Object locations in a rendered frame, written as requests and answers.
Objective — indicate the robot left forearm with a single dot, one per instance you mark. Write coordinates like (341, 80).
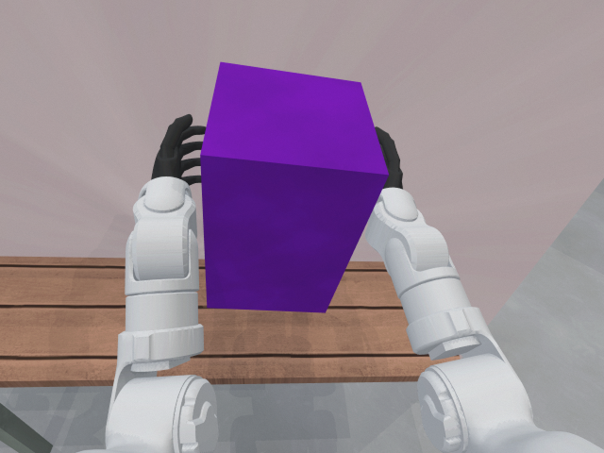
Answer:
(162, 277)

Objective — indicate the robot left hand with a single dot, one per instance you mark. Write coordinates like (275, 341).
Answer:
(168, 160)

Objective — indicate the carton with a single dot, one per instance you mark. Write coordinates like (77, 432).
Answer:
(291, 169)

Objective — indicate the robot right hand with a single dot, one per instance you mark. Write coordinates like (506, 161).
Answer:
(391, 158)

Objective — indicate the robot right forearm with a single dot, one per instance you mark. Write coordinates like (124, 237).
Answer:
(442, 322)

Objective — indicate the left robot upper arm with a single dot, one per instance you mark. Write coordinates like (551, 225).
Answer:
(175, 414)

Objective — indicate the right robot upper arm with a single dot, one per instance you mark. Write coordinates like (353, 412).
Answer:
(477, 405)

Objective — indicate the table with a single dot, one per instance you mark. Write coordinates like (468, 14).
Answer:
(60, 318)

